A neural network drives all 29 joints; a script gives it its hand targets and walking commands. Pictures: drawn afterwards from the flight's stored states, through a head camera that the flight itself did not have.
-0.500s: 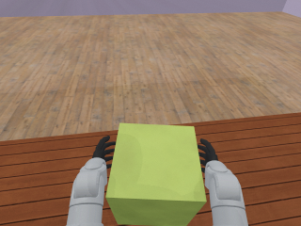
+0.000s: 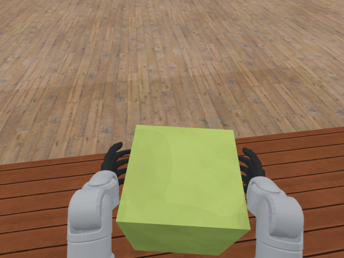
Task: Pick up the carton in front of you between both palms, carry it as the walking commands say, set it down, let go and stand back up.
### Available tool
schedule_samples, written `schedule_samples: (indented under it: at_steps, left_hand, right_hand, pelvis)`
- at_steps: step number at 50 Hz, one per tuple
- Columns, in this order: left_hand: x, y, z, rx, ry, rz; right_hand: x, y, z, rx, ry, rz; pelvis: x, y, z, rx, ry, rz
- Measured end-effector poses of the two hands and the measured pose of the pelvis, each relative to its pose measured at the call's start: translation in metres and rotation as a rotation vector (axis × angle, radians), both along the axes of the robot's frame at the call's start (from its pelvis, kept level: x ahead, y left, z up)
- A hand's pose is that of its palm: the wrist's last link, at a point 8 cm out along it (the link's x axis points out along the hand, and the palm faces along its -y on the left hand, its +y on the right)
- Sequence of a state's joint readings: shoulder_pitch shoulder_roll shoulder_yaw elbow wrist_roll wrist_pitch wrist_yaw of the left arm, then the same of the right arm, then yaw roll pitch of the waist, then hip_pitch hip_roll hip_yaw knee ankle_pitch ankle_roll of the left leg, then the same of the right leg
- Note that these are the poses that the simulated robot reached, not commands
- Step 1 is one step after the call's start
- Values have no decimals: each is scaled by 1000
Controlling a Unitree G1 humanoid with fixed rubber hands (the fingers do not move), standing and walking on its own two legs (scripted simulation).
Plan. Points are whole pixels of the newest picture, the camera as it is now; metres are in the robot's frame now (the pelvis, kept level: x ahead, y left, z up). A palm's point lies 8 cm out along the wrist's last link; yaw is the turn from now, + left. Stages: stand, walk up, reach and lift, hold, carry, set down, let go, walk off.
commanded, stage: carry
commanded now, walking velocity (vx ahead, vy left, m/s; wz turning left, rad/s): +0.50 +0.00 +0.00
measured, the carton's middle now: (180, 194) +0.27 -0.01 +0.02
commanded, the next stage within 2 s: none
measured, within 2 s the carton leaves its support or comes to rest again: neither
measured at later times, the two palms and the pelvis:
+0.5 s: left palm (123, 94) +0.60 +0.16 +0.07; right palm (215, 98) +0.58 -0.14 +0.07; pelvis +0.33 +0.03 +0.00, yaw -3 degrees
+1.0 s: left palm (140, 35) +0.97 +0.13 +0.11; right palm (209, 37) +0.97 -0.16 +0.10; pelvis +0.62 -0.01 -0.01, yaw -1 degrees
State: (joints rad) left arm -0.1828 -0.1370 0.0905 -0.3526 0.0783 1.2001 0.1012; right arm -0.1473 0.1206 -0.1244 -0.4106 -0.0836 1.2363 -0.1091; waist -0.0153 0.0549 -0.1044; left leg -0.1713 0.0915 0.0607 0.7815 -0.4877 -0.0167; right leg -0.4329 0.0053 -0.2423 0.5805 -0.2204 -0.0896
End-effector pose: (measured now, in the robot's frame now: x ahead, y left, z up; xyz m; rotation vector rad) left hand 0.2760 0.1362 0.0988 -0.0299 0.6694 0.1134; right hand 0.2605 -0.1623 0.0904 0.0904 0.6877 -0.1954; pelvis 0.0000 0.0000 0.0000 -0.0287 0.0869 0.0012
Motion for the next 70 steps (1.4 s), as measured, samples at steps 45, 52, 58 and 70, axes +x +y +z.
schedule_samples:
  at_steps: [45,52,58,70]
  left_hand:
    - [612,8,9,9,-65,27]
    - [713,-4,9,70,38,18]
    - [769,-4,9,39,46,23]
    - [829,-7,14,-3,26,10]
  right_hand:
    - [625,7,12,-37,-65,61]
    - [733,-4,8,-47,35,112]
    - [789,-5,14,-51,45,97]
    - [832,-8,16,-34,24,29]
  pelvis:
    - [589,-2,-7,33,-53,-15]
    - [635,-13,0,24,-23,-16]
    - [670,-13,5,24,2,-24]
    - [733,-7,11,45,25,-51]
